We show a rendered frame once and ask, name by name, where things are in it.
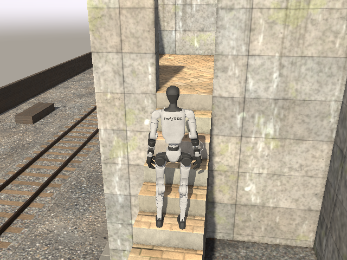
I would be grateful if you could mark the robot right upper arm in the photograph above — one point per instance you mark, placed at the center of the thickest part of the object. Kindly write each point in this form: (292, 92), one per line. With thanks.
(191, 122)

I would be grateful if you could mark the humanoid robot torso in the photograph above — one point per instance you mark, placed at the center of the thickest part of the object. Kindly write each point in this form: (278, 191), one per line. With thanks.
(173, 131)

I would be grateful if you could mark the right robot hand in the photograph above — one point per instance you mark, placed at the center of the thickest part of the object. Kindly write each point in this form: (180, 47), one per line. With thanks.
(198, 161)

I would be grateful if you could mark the robot right foot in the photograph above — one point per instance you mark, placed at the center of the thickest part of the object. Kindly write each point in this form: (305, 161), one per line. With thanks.
(181, 224)

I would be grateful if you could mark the robot right forearm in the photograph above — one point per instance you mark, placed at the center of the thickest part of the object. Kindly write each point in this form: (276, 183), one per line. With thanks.
(195, 146)

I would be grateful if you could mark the left robot hand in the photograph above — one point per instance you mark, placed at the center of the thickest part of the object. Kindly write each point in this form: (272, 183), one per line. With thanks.
(149, 161)

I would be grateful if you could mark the robot left upper arm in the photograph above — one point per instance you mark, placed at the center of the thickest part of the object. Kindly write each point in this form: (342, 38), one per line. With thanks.
(154, 123)

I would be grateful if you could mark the robot left forearm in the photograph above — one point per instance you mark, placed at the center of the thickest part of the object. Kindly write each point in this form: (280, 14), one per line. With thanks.
(151, 147)

